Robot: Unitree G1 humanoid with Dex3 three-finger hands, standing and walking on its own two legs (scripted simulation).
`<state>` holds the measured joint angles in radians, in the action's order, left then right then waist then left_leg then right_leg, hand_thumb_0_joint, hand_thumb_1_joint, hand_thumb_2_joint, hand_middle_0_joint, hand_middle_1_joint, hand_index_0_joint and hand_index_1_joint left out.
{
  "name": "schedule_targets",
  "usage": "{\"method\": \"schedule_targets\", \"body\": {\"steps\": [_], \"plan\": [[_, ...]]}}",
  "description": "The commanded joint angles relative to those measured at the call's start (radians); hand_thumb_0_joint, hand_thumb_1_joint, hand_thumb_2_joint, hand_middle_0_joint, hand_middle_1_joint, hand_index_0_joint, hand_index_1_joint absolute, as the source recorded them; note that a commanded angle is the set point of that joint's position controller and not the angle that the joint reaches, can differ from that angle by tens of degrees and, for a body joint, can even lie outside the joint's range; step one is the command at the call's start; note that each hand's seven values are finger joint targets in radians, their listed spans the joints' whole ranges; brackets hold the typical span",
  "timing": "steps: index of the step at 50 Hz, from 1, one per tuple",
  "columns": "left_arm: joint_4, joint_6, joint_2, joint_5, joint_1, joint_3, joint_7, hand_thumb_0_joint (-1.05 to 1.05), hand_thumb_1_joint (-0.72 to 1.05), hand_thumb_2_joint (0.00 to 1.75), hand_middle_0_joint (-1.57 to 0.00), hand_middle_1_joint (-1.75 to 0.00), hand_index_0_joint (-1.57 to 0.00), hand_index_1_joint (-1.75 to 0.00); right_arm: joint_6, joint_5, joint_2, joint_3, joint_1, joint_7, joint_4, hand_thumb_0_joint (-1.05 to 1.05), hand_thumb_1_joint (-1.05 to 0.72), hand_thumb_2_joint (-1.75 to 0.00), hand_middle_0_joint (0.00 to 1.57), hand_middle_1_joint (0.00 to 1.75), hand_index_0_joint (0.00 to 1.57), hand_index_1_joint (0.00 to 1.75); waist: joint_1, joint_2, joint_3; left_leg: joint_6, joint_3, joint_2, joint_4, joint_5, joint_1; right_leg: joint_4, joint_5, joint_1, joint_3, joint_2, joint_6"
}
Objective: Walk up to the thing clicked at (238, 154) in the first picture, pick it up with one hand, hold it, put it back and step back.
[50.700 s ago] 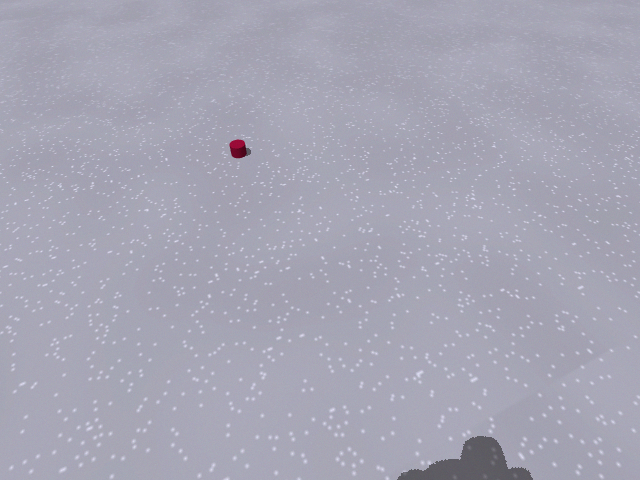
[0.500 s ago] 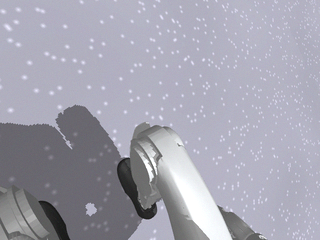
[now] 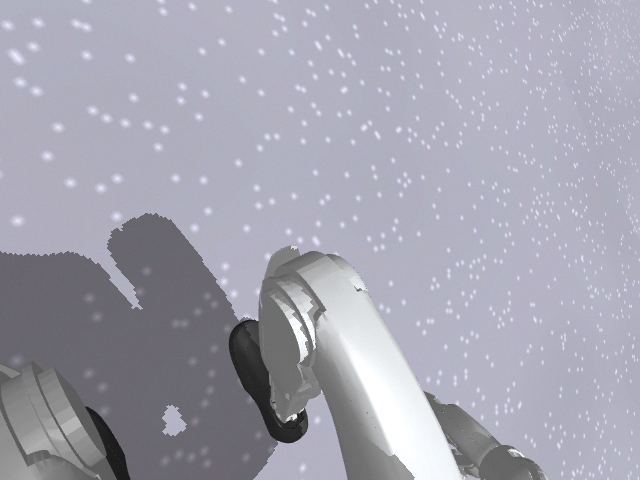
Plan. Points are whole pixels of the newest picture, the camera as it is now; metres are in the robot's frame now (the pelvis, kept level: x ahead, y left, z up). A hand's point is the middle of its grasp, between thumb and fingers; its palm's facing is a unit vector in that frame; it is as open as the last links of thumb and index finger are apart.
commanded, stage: rest palm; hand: left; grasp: from above
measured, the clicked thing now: out of the picture +0.49 +0.39 -0.28
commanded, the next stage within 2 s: none
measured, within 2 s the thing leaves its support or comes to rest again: neither
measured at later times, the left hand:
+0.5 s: hand out of the picture +0.47 +0.38 -0.24, palm faces -0.44 -0.16 -0.88, open 14.2 cm
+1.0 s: hand out of the picture +0.46 +0.38 -0.24, palm faces -0.44 -0.17 -0.88, open 13.7 cm
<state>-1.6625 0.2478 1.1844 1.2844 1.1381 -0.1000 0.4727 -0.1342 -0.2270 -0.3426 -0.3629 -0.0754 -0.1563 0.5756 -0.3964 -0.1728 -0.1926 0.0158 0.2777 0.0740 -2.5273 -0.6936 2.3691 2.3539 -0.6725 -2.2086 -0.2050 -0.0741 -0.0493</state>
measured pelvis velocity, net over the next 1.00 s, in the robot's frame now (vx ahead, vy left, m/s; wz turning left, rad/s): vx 0.00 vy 0.00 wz -0.01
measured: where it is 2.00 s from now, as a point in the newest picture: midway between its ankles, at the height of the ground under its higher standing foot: (202, 446)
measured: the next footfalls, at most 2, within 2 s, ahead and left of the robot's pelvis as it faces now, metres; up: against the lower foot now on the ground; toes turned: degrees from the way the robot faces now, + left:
none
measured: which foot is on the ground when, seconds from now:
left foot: down 0.00-1.00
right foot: down 0.00-1.00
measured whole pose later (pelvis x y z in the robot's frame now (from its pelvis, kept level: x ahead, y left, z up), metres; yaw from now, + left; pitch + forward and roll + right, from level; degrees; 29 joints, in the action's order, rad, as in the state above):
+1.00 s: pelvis +0.00 +0.00 +0.00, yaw -1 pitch +28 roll -16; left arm -1.64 0.24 1.21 1.25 1.13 -0.10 0.44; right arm -0.13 -0.23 -0.35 -0.40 -0.08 -0.15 0.58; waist -0.40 -0.18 -0.22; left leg 0.02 0.29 0.08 -2.53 -0.70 2.37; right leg 2.35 -0.67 -2.21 -0.21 -0.08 -0.06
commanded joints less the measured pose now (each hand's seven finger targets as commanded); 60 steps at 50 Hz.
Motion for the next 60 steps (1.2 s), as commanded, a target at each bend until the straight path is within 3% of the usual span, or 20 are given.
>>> {"method": "schedule_targets", "body": {"steps": [1, 12, 16, 22, 24, 27, 33, 41, 45, 47, 48, 50, 53, 55, 56, 58, 59, 60], "plan": [[0.110, -0.018, 0.253, -0.023, 0.224, -0.012, 0.042, 0.00, -0.56, 0.99, -0.06, -1.00, -0.05, -1.01, 0.003, -0.002, -0.337, 0.091, -0.193, 0.011, 0.030, 0.00, -0.90, -0.90, 0.20, 0.30, 0.20, 0.30, -0.054, 0.620, 0.631, -0.008, -0.074, 0.027, 0.241, 0.241, -0.567, -0.197, 0.270, 0.310, -0.081, -0.035, 0.063], [0.155, -0.027, 0.273, -0.037, 0.241, -0.018, 0.009, 0.00, -0.56, 0.99, -0.06, -1.01, -0.05, -1.02, 0.005, 0.001, -0.328, 0.073, -0.200, 0.010, 0.036, 0.00, -0.91, -0.91, 0.20, 0.30, 0.20, 0.30, -0.061, 0.644, 0.640, -0.013, -0.066, 0.034, 0.233, 0.293, -0.587, -0.191, 0.291, 0.303, -0.080, -0.033, 0.063], [0.129, -0.025, 0.300, -0.030, 0.209, -0.026, 0.005, 0.00, -0.56, 1.00, -0.06, -1.00, -0.05, -1.02, 0.013, -0.002, -0.327, 0.066, -0.203, 0.013, 0.029, 0.00, -0.90, -0.90, 0.20, 0.30, 0.20, 0.30, -0.045, 0.634, 0.627, -0.009, -0.072, 0.031, 0.239, 0.270, -0.569, -0.196, 0.279, 0.326, -0.078, -0.037, 0.063], [0.152, -0.012, 0.282, -0.047, 0.223, -0.016, -0.002, 0.00, -0.56, 1.00, -0.06, -1.00, -0.05, -1.01, 0.014, -0.004, -0.341, 0.073, -0.203, 0.016, 0.026, 0.00, -0.90, -0.90, 0.20, 0.30, 0.20, 0.30, -0.057, 0.608, 0.624, 0.000, -0.076, 0.030, 0.227, 0.241, -0.538, -0.208, 0.272, 0.339, -0.079, -0.042, 0.058], [0.178, -0.007, 0.310, -0.043, 0.236, -0.030, 0.001, 0.00, -0.56, 1.00, -0.06, -1.00, -0.05, -1.01, 0.014, -0.001, -0.339, 0.065, -0.212, 0.016, 0.023, 0.00, -0.90, -0.90, 0.20, 0.30, 0.20, 0.30, -0.053, 0.605, 0.634, -0.004, -0.065, 0.031, 0.233, 0.242, -0.550, -0.203, 0.265, 0.331, -0.084, -0.038, 0.060], [0.142, -0.009, 0.277, -0.044, 0.207, -0.018, 0.002, 0.00, -0.56, 1.00, -0.06, -0.99, -0.05, -1.00, 0.012, -0.002, -0.337, 0.068, -0.206, 0.016, 0.030, 0.00, -0.90, -0.90, 0.20, 0.30, 0.20, 0.30, -0.058, 0.620, 0.622, -0.011, -0.061, 0.035, 0.237, 0.264, -0.567, -0.197, 0.272, 0.315, -0.085, -0.038, 0.062], [0.137, -0.018, 0.302, -0.035, 0.218, -0.025, 0.009, 0.00, -0.54, 1.01, -0.07, -1.01, -0.06, -1.02, 0.013, 0.000, -0.343, 0.074, -0.195, 0.020, 0.024, 0.00, -0.90, -0.90, 0.20, 0.30, 0.20, 0.30, -0.047, 0.624, 0.620, -0.006, -0.074, 0.033, 0.231, 0.235, -0.545, -0.203, 0.261, 0.322, -0.079, -0.042, 0.064], [0.134, -0.020, 0.265, -0.050, 0.214, -0.007, -0.002, 0.00, -0.50, 1.03, -0.08, -1.05, -0.08, -1.06, 0.014, -0.003, -0.331, 0.062, -0.204, 0.016, 0.029, 0.00, -0.90, -0.90, 0.20, 0.30, 0.20, 0.30, -0.068, 0.590, 0.616, -0.001, -0.069, 0.033, 0.223, 0.265, -0.539, -0.206, 0.292, 0.343, -0.086, -0.042, 0.056], [0.150, -0.010, 0.283, -0.048, 0.215, -0.008, 0.002, 0.00, -0.49, 1.06, -0.09, -1.07, -0.08, -1.08, 0.015, -0.002, -0.338, 0.062, -0.189, 0.019, 0.027, 0.00, -0.90, -0.90, 0.20, 0.30, 0.20, 0.30, -0.052, 0.605, 0.620, -0.007, -0.067, 0.035, 0.227, 0.254, -0.550, -0.204, 0.275, 0.336, -0.088, -0.044, 0.060], [0.163, -0.008, 0.289, -0.047, 0.222, -0.021, 0.002, 0.00, -0.48, 1.02, -0.08, -1.07, -0.08, -1.06, 0.015, -0.002, -0.331, 0.058, -0.193, 0.017, 0.032, 0.00, -0.90, -0.90, 0.20, 0.30, 0.20, 0.30, -0.053, 0.637, 0.621, -0.018, -0.052, 0.039, 0.241, 0.281, -0.590, -0.193, 0.274, 0.304, -0.093, -0.036, 0.064], [0.146, -0.006, 0.265, -0.051, 0.207, -0.001, 0.002, 0.00, -0.49, 1.02, -0.08, -1.06, -0.08, -1.06, 0.014, -0.003, -0.345, 0.071, -0.179, 0.018, 0.025, 0.00, -0.90, -0.90, 0.20, 0.30, 0.20, 0.30, -0.053, 0.631, 0.615, -0.013, -0.060, 0.037, 0.233, 0.267, -0.579, -0.199, 0.271, 0.311, -0.090, -0.041, 0.063], [0.178, -0.002, 0.299, -0.045, 0.233, -0.024, 0.012, 0.00, -0.48, 1.00, -0.08, -1.06, -0.08, -1.06, 0.015, -0.002, -0.339, 0.059, -0.190, 0.016, 0.024, 0.00, -0.90, -0.90, 0.20, 0.30, 0.20, 0.30, -0.054, 0.633, 0.624, -0.015, -0.056, 0.037, 0.239, 0.274, -0.577, -0.197, 0.280, 0.319, -0.093, -0.036, 0.062], [0.180, -0.002, 0.290, -0.042, 0.239, -0.015, 0.020, 0.00, -0.49, 1.02, -0.08, -1.05, -0.07, -1.06, 0.015, -0.006, -0.348, 0.068, -0.190, 0.016, 0.033, 0.00, -0.90, -0.90, 0.20, 0.30, 0.20, 0.30, -0.057, 0.658, 0.638, -0.016, -0.055, 0.041, 0.236, 0.305, -0.606, -0.191, 0.300, 0.318, -0.091, -0.038, 0.061], [0.126, -0.010, 0.274, -0.044, 0.202, -0.014, 0.026, 0.00, -0.48, 1.02, -0.08, -1.06, -0.08, -1.06, 0.013, -0.005, -0.335, 0.060, -0.179, 0.014, 0.028, 0.00, -0.90, -0.90, 0.20, 0.30, 0.20, 0.30, -0.055, 0.619, 0.608, -0.011, -0.059, 0.037, 0.234, 0.265, -0.562, -0.196, 0.274, 0.310, -0.093, -0.044, 0.061], [0.181, -0.007, 0.292, -0.041, 0.241, -0.020, 0.028, 0.00, -0.48, 1.03, -0.08, -1.06, -0.08, -1.06, 0.012, -0.005, -0.340, 0.063, -0.186, 0.015, 0.035, 0.00, -0.90, -0.90, 0.20, 0.30, 0.20, 0.30, -0.056, 0.645, 0.633, -0.012, -0.063, 0.038, 0.229, 0.281, -0.580, -0.198, 0.291, 0.322, -0.090, -0.040, 0.059], [0.108, -0.015, 0.276, -0.044, 0.209, -0.010, 0.030, 0.00, -0.48, 1.03, -0.08, -1.07, -0.08, -1.07, 0.009, -0.006, -0.338, 0.060, -0.180, 0.015, 0.031, 0.00, -0.90, -0.90, 0.20, 0.30, 0.20, 0.30, -0.060, 0.615, 0.598, -0.009, -0.064, 0.036, 0.230, 0.241, -0.546, -0.198, 0.265, 0.310, -0.091, -0.042, 0.062], [0.154, -0.009, 0.263, -0.049, 0.236, 0.001, 0.028, 0.00, -0.48, 1.03, -0.08, -1.07, -0.08, -1.07, 0.007, -0.006, -0.351, 0.072, -0.182, 0.015, 0.028, 0.00, -0.90, -0.90, 0.20, 0.30, 0.20, 0.30, -0.066, 0.619, 0.596, -0.007, -0.071, 0.033, 0.223, 0.235, -0.528, -0.202, 0.271, 0.314, -0.090, -0.041, 0.061], [0.118, -0.014, 0.285, -0.046, 0.212, -0.016, 0.032, 0.00, -0.47, 1.04, -0.08, -1.07, -0.08, -1.07, 0.007, -0.008, -0.340, 0.060, -0.189, 0.017, 0.031, 0.00, -0.90, -0.90, 0.20, 0.30, 0.20, 0.30, -0.059, 0.605, 0.602, -0.006, -0.068, 0.035, 0.230, 0.232, -0.539, -0.207, 0.270, 0.338, -0.090, -0.044, 0.059]]}}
